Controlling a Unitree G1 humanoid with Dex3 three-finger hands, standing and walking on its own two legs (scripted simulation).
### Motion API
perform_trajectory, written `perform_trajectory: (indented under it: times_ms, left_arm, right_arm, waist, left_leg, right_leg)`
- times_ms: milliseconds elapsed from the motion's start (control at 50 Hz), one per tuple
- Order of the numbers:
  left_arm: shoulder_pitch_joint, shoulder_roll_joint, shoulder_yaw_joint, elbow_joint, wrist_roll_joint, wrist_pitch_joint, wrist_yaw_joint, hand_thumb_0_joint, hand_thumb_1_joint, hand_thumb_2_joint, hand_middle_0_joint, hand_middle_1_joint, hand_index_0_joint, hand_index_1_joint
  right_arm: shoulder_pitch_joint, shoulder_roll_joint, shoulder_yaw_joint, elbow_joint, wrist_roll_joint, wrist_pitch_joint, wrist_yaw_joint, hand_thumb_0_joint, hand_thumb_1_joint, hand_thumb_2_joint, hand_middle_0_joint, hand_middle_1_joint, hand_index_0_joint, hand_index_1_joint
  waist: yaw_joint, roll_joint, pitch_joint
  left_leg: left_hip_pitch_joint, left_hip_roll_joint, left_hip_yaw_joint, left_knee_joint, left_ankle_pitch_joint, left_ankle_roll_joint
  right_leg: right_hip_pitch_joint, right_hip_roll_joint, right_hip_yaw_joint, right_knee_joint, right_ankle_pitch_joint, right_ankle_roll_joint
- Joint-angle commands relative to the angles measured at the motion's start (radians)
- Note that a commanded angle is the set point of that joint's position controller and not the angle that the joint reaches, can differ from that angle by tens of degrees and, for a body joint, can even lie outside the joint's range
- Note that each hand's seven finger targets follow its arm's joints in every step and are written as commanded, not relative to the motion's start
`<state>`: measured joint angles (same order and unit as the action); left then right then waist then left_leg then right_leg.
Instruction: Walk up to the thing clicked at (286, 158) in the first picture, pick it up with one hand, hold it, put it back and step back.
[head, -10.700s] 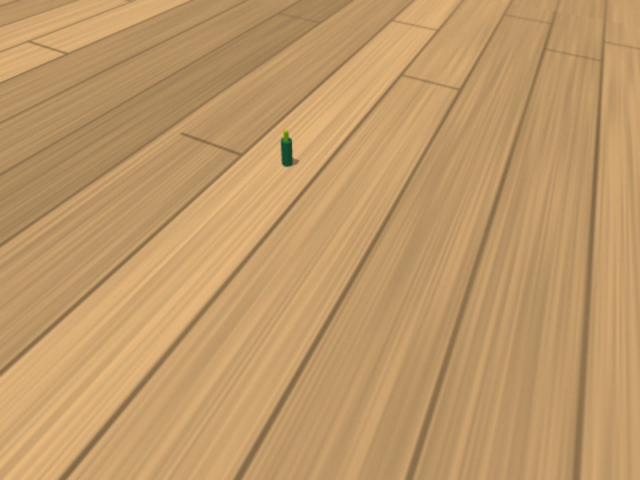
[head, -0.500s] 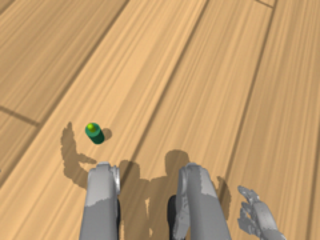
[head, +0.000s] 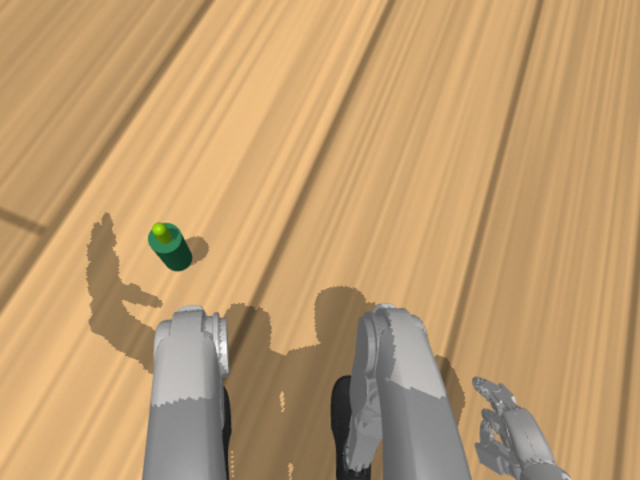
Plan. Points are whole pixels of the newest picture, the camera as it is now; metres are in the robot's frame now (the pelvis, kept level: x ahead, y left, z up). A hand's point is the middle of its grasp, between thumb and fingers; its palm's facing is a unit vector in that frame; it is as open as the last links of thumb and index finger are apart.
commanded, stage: go down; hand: left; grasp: from the side
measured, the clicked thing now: (169, 244) +0.46 +0.23 -0.32
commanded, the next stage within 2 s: approach in 0.44 s
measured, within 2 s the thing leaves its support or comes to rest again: neither
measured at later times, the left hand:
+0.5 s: hand out of the picture +0.38 +0.41 -0.02, palm faces +0.13 -0.99 -0.09, open 17.5 cm
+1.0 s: hand (42, 241) +0.41 +0.36 -0.17, palm faces +0.10 -0.99 +0.04, open 17.6 cm
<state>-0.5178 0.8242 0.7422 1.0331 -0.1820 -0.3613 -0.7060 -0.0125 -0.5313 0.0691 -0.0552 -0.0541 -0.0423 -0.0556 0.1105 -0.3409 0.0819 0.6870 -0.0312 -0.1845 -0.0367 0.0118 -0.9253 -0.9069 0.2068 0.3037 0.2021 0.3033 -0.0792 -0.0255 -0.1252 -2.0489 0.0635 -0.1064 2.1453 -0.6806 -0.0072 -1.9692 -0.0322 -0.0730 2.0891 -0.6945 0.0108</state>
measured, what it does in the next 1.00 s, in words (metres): lowers itself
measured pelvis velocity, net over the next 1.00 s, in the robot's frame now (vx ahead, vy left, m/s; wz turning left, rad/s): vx -0.01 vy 0.00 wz -0.08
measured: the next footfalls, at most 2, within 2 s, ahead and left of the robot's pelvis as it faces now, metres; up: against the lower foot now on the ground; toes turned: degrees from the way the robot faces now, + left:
none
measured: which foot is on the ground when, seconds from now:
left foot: down 0.00-1.00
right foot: down 0.00-1.00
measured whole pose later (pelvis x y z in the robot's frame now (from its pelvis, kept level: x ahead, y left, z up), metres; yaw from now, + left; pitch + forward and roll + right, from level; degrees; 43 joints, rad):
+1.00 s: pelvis -0.01 +0.00 -0.09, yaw -5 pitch +26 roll -10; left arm -0.64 0.90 0.78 1.28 -0.25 -0.65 -0.73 -0.01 -0.58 0.03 -0.08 -0.07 -0.06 -0.09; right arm 0.00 -0.38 0.23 0.65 -0.14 -0.18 0.02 0.01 -0.91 -0.90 0.21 0.30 0.20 0.30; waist -0.17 -0.14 0.07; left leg -2.24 0.06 -0.20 2.46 -0.70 -0.01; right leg -2.12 0.00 -0.13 2.35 -0.68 0.03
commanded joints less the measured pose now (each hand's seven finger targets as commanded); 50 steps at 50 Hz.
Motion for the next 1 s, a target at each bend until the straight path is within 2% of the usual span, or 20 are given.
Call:
perform_trajectory:
  times_ms: [0,120,140,160,180,200,260,480,500,520,540,560,640,700,780,820,840,940,960,980]
  left_arm:
    - [-0.182,0.424,0.084,-0.191,-0.041,-0.058,-0.012,0.0,-0.555,0.063,-0.053,-0.058,-0.042,-0.065]
    - [-0.181,0.441,0.105,-0.178,-0.049,-0.058,-0.021,0.0,-0.572,0.071,-0.054,-0.062,-0.04,-0.072]
    - [-0.182,0.442,0.094,-0.168,-0.047,-0.056,-0.025,0.0,-0.579,0.065,-0.055,-0.059,-0.041,-0.068]
    - [-0.179,0.421,0.087,-0.149,-0.045,-0.054,-0.027,0.0,-0.576,0.067,-0.053,-0.062,-0.042,-0.07]
    - [-0.209,0.449,0.097,-0.174,-0.045,-0.054,-0.026,0.0,-0.551,0.068,-0.054,-0.058,-0.042,-0.065]
    - [-0.205,0.43,0.09,-0.162,-0.047,-0.054,-0.029,0.0,-0.554,0.072,-0.052,-0.061,-0.039,-0.069]
    - [-0.223,0.464,0.103,-0.167,-0.047,-0.058,-0.031,0.0,-0.573,0.064,-0.055,-0.055,-0.041,-0.065]
    - [-0.245,0.49,0.108,-0.155,-0.046,-0.059,-0.046,0.0,-0.566,0.065,-0.059,-0.061,-0.045,-0.07]
    - [-0.247,0.478,0.105,-0.148,-0.046,-0.06,-0.047,0.0,-0.576,0.071,-0.056,-0.063,-0.042,-0.072]
    - [-0.234,0.487,0.112,-0.14,-0.044,-0.059,-0.048,0.0,-0.585,0.116,-0.081,-0.101,-0.045,-0.134]
    - [-0.257,0.488,0.107,-0.14,-0.049,-0.063,-0.051,0.0,-0.604,0.037,-0.081,-0.067,-0.053,-0.088]
    - [-0.262,0.489,0.112,-0.122,-0.053,-0.066,-0.052,0.0,-0.605,0.027,-0.081,-0.071,-0.055,-0.091]
    - [-0.265,0.426,0.088,-0.039,-0.081,-0.111,-0.068,0.0,-0.611,0.017,-0.084,-0.069,-0.059,-0.089]
    - [-0.262,0.402,0.087,0.024,-0.106,-0.17,-0.075,0.0,-0.611,0.021,-0.082,-0.076,-0.059,-0.094]
    - [-0.287,0.363,0.055,0.07,-0.122,-0.247,-0.074,0.0,-0.59,0.027,-0.077,-0.074,-0.056,-0.09]
    - [-0.314,0.408,0.071,0.063,-0.115,-0.287,-0.059,0.0,-0.571,0.031,-0.076,-0.076,-0.055,-0.091]
    - [-0.292,0.408,0.07,0.102,-0.111,-0.302,-0.053,0.0,-0.572,0.029,-0.078,-0.075,-0.057,-0.09]
    - [-0.291,0.452,0.093,0.062,-0.093,-0.385,-0.02,0.0,-0.554,0.028,-0.077,-0.065,-0.052,-0.082]
    - [-0.273,0.426,0.08,0.077,-0.089,-0.396,-0.018,0.0,-0.571,0.023,-0.08,-0.07,-0.057,-0.085]
    - [-0.284,0.439,0.085,0.058,-0.089,-0.412,-0.013,0.0,-0.57,0.031,-0.077,-0.07,-0.053,-0.086]
  right_arm:
    - [0.111,-0.234,-0.082,-0.065,0.008,-0.027,-0.017,0.0,-0.922,-0.909,0.199,0.299,0.2,0.299]
    - [0.126,-0.23,-0.073,-0.06,0.005,-0.027,-0.016,0.0,-0.925,-0.91,0.199,0.3,0.199,0.3]
    - [0.117,-0.231,-0.073,-0.058,0.004,-0.026,-0.019,0.0,-0.926,-0.91,0.199,0.3,0.199,0.3]
    - [0.124,-0.234,-0.076,-0.053,0.005,-0.025,-0.017,0.0,-0.924,-0.909,0.199,0.3,0.2,0.3]
    - [0.119,-0.236,-0.075,-0.06,0.005,-0.026,-0.016,0.0,-0.917,-0.908,0.199,0.3,0.2,0.3]
    - [0.122,-0.238,-0.075,-0.057,0.003,-0.025,-0.016,0.0,-0.918,-0.908,0.199,0.3,0.2,0.3]
    - [0.12,-0.238,-0.071,-0.06,0.002,-0.024,-0.015,0.0,-0.92,-0.909,0.199,0.3,0.199,0.3]
    - [0.125,-0.249,-0.062,-0.059,0.001,-0.021,-0.012,0.0,-0.918,-0.908,0.199,0.3,0.199,0.3]
    - [0.12,-0.253,-0.062,-0.06,0.0,-0.019,-0.013,0.0,-0.917,-0.908,0.199,0.3,0.199,0.3]
    - [0.119,-0.255,-0.063,-0.06,0.001,-0.02,-0.013,0.0,-0.93,-0.91,0.2,0.3,0.2,0.3]
    - [0.116,-0.252,-0.055,-0.059,-0.001,-0.021,-0.012,0.0,-0.901,-0.903,0.198,0.3,0.199,0.3]
    - [0.121,-0.25,-0.053,-0.059,-0.001,-0.021,-0.011,0.0,-0.912,-0.905,0.198,0.3,0.199,0.3]
    - [0.095,-0.252,-0.037,-0.061,-0.01,-0.027,-0.005,0.0,-0.915,-0.906,0.198,0.3,0.199,0.3]
    - [0.093,-0.261,-0.019,-0.062,-0.023,-0.037,0.004,0.0,-0.912,-0.904,0.198,0.3,0.199,0.3]
    - [0.069,-0.282,0.007,-0.066,-0.045,-0.036,0.016,0.0,-0.906,-0.903,0.198,0.3,0.199,0.3]
    - [0.059,-0.299,0.015,-0.065,-0.058,-0.032,0.023,0.0,-0.903,-0.902,0.198,0.3,0.199,0.3]
    - [0.046,-0.303,0.028,-0.069,-0.066,-0.028,0.026,0.0,-0.902,-0.902,0.198,0.3,0.199,0.3]
    - [0.004,-0.32,0.063,-0.073,-0.112,0.007,0.04,0.0,-0.91,-0.905,0.198,0.3,0.199,0.3]
    - [-0.009,-0.324,0.069,-0.077,-0.12,0.013,0.042,0.0,-0.912,-0.905,0.198,0.3,0.199,0.3]
    - [-0.019,-0.332,0.076,-0.075,-0.127,0.02,0.043,0.0,-0.914,-0.906,0.198,0.3,0.199,0.3]
  waist:
    - [0.051,0.255,-0.601]
    - [0.048,0.234,-0.613]
    - [0.053,0.235,-0.595]
    - [0.038,0.241,-0.577]
    - [0.045,0.241,-0.574]
    - [0.037,0.249,-0.578]
    - [0.039,0.232,-0.59]
    - [0.034,0.273,-0.582]
    - [0.029,0.271,-0.565]
    - [0.034,0.285,-0.562]
    - [0.021,0.278,-0.552]
    - [0.013,0.244,-0.533]
    - [-0.02,0.194,-0.458]
    - [-0.039,0.163,-0.446]
    - [-0.064,0.188,-0.441]
    - [-0.06,0.216,-0.432]
    - [-0.057,0.228,-0.423]
    - [-0.052,0.323,-0.47]
    - [-0.066,0.33,-0.459]
    - [-0.074,0.352,-0.453]
  left_leg:
    - [0.493,-0.019,0.022,-0.285,0.123,0.024]
    - [0.462,-0.024,0.034,-0.247,0.171,0.028]
    - [0.451,-0.024,0.039,-0.242,0.154,0.029]
    - [0.459,-0.022,0.031,-0.245,0.152,0.028]
    - [0.445,-0.021,0.029,-0.249,0.119,0.028]
    - [0.455,-0.021,0.029,-0.241,0.13,0.027]
    - [0.431,-0.023,0.033,-0.226,0.12,0.031]
    - [0.434,-0.022,0.024,-0.214,0.129,0.026]
    - [0.445,-0.02,0.015,-0.214,0.121,0.025]
    - [0.45,-0.02,0.014,-0.217,0.119,0.024]
    - [0.431,-0.019,0.013,-0.209,0.113,0.025]
    - [0.394,-0.02,0.015,-0.2,0.101,0.028]
    - [0.309,-0.021,0.021,-0.144,0.074,0.036]
    - [0.282,-0.019,0.019,-0.097,0.095,0.034]
    - [0.289,-0.011,0.003,-0.049,0.114,0.025]
    - [0.295,-0.007,-0.008,-0.034,0.1,0.018]
    - [0.301,-0.003,-0.012,-0.024,0.108,0.014]
    - [0.353,0.008,-0.021,0.026,0.164,0.0]
    - [0.35,0.009,-0.023,0.033,0.166,-0.001]
    - [0.354,0.012,-0.026,0.041,0.168,-0.003]
  right_leg:
    - [0.225,0.037,-0.018,-0.197,0.129,-0.051]
    - [0.247,0.039,-0.018,-0.184,0.158,-0.049]
    - [0.232,0.04,-0.015,-0.187,0.145,-0.049]
    - [0.207,0.039,-0.021,-0.178,0.146,-0.051]
    - [0.205,0.04,-0.019,-0.179,0.122,-0.05]
    - [0.203,0.039,-0.02,-0.173,0.135,-0.05]
    - [0.211,0.041,-0.021,-0.17,0.123,-0.049]
    - [0.173,0.04,-0.03,-0.134,0.128,-0.052]
    - [0.148,0.04,-0.035,-0.129,0.125,-0.052]
    - [0.136,0.039,-0.034,-0.126,0.121,-0.053]
    - [0.145,0.04,-0.036,-0.122,0.119,-0.052]
    - [0.153,0.042,-0.036,-0.127,0.108,-0.049]
    - [0.128,0.05,-0.043,-0.116,0.087,-0.046]
    - [0.134,0.057,-0.056,-0.087,0.104,-0.042]
    - [0.114,0.062,-0.079,-0.041,0.126,-0.044]
    - [0.082,0.066,-0.093,-0.01,0.112,-0.046]
    - [0.078,0.068,-0.097,0.006,0.118,-0.047]
    - [0.1,0.075,-0.116,0.062,0.164,-0.045]
    - [0.097,0.077,-0.122,0.071,0.172,-0.044]
    - [0.1,0.077,-0.125,0.08,0.177,-0.044]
